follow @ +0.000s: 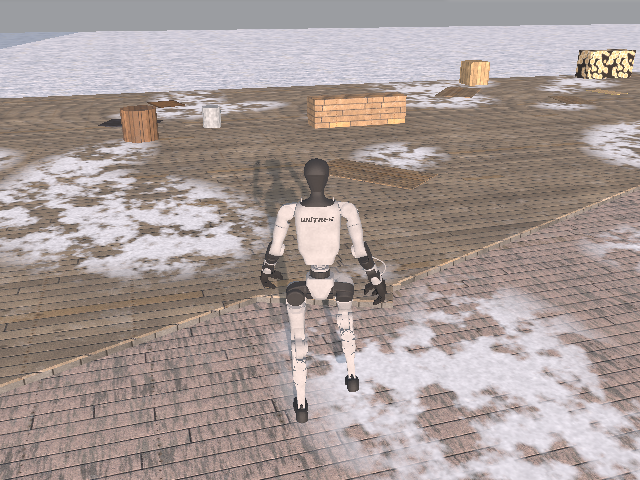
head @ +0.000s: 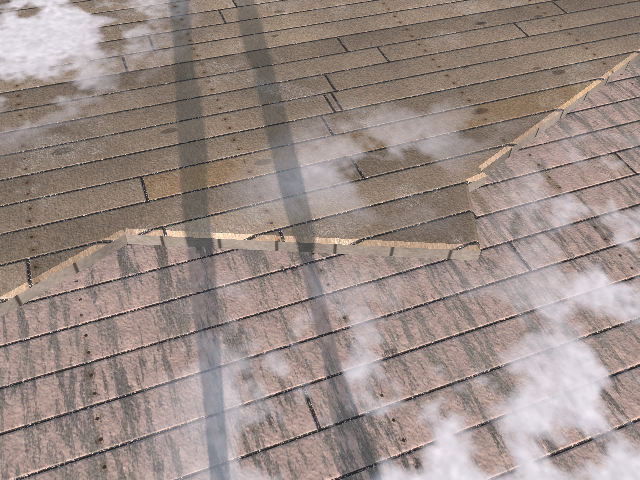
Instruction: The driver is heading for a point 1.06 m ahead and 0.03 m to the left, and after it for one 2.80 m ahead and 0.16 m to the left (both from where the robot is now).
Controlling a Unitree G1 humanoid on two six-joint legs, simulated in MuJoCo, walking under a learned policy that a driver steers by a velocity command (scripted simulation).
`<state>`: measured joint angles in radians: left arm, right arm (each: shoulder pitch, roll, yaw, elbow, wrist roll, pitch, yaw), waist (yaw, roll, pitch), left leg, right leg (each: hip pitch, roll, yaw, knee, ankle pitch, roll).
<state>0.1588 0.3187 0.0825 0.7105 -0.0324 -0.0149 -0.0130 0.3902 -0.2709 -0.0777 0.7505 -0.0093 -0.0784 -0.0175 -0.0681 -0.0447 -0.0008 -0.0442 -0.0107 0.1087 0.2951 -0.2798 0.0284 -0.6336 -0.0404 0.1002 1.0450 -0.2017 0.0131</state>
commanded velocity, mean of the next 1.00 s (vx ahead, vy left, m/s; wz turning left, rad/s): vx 0.47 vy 0.00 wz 0.03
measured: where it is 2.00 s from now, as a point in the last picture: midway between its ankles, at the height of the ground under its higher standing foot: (299, 285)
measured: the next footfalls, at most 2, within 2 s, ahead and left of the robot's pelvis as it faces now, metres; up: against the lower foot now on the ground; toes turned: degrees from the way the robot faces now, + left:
right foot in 0.26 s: +0.26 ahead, -0.17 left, +0.00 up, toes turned -12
left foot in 0.82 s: +0.61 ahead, -0.03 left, +0.00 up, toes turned +1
